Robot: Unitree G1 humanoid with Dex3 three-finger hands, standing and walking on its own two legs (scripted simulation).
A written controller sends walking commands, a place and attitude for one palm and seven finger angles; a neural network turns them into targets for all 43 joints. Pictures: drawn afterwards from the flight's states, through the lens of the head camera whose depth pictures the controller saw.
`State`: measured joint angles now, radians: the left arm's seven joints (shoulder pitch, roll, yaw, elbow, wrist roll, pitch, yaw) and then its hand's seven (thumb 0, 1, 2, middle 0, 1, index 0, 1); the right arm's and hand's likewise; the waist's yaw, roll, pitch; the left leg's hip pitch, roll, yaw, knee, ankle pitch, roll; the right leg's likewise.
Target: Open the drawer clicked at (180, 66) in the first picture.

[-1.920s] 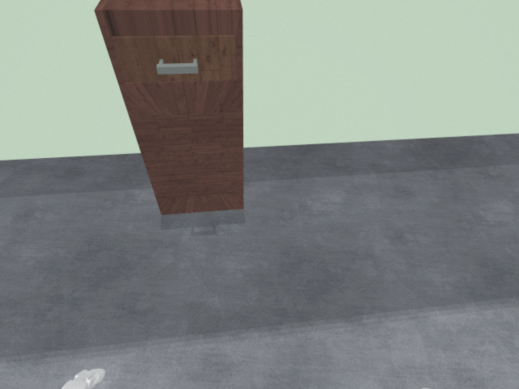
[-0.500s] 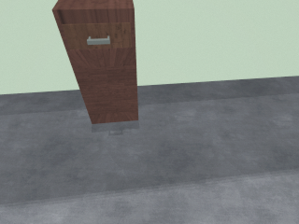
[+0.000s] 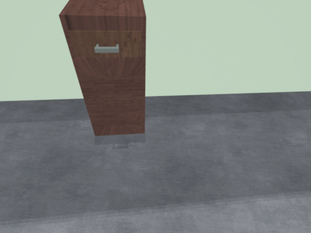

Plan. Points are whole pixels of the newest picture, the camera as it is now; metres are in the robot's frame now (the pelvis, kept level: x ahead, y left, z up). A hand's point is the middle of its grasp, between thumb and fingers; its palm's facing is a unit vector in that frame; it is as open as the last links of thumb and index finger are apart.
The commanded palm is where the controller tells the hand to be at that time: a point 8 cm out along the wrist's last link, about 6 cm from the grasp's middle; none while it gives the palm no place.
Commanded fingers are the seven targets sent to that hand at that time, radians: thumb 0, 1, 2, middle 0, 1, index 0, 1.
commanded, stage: walk to a spot facing it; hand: left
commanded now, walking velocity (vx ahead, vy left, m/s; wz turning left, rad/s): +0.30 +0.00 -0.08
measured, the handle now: (107, 47) +0.95 +0.32 +0.01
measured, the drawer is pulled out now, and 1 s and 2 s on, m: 0.00 0.00 0.00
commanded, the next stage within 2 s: turn to face it in 0.16 s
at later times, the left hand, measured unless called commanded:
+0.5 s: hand (117, 192) +0.29 +0.15 -0.18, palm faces -0.07 -0.98 -0.21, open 7.3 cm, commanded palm none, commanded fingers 0.00 0.90 0.90 -0.20 -0.30 -0.20 -0.30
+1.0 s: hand (89, 219) +0.20 +0.22 -0.18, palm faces +0.17 -0.97 -0.17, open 7.3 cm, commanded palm none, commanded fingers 0.00 0.90 0.90 -0.20 -0.30 -0.20 -0.30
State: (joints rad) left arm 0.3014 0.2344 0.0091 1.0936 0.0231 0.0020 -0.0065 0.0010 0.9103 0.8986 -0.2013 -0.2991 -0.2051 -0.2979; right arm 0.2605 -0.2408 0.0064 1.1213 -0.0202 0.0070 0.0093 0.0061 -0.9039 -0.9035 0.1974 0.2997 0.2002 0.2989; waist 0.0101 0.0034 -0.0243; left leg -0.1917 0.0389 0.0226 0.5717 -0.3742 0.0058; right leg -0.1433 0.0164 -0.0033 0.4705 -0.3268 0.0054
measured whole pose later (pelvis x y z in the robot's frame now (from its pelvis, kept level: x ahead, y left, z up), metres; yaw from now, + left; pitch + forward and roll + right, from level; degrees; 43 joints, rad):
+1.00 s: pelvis +0.22 +0.03 +0.01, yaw +7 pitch +0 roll -2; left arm 0.29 0.21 0.06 1.06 0.04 0.03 0.01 0.00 0.92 0.90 -0.20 -0.30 -0.20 -0.30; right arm 0.26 -0.15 -0.03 1.02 -0.02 -0.02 -0.03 0.00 -0.93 -0.90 0.20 0.30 0.20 0.30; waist 0.01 -0.04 0.02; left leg -0.21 0.01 0.10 0.48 -0.27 0.07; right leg -0.43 -0.07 -0.08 1.02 -0.38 0.03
